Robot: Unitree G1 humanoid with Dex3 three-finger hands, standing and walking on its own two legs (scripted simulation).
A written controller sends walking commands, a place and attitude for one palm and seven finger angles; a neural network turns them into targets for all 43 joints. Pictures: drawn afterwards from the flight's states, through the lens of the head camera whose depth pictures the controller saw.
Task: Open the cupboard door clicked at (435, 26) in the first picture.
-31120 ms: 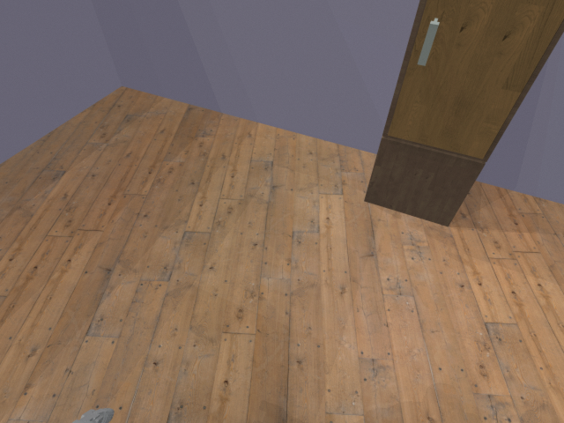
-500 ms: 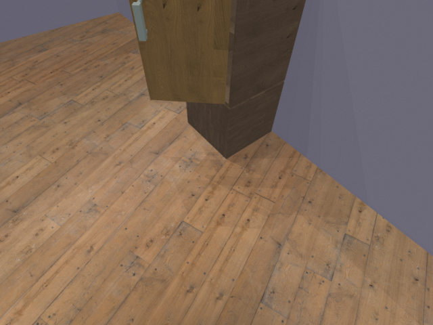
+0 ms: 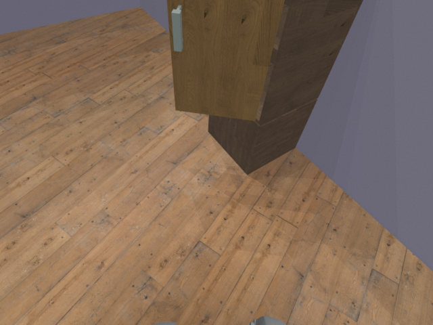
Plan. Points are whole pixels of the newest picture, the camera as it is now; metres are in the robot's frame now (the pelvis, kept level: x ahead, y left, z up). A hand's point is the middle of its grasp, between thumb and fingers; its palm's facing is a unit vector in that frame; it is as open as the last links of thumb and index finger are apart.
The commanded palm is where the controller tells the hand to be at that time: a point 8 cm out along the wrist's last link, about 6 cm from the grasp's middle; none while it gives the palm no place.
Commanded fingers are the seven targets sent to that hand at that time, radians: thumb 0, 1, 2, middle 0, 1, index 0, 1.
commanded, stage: take the last steps up to it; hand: left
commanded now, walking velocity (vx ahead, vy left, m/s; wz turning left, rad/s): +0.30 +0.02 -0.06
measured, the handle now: (178, 28) +0.96 +0.21 +0.05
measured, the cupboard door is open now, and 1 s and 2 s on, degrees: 48 48 48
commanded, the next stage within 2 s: come to a stop and stand still in 0.86 s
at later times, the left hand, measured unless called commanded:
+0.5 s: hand (139, 280) +0.22 +0.18 -0.15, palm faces +0.07 -0.98 -0.20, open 7.2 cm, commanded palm none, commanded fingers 0.00 0.90 0.90 -0.20 -0.30 -0.20 -0.30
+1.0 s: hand (142, 201) +0.41 +0.23 -0.16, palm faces -0.01 -0.98 -0.19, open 7.3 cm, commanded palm none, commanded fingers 0.00 0.90 0.90 -0.20 -0.30 -0.20 -0.30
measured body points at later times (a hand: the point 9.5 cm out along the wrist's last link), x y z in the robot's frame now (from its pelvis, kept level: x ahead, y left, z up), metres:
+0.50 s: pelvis +0.17 +0.00 +0.01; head +0.19 +0.00 +0.46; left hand +0.21 +0.23 -0.14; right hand +0.18 -0.23 -0.15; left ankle +0.21 +0.13 -0.68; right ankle +0.15 -0.10 -0.73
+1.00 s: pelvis +0.34 +0.04 +0.01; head +0.35 +0.04 +0.46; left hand +0.41 +0.28 -0.14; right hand +0.33 -0.19 -0.15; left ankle +0.33 +0.14 -0.73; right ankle +0.39 -0.08 -0.71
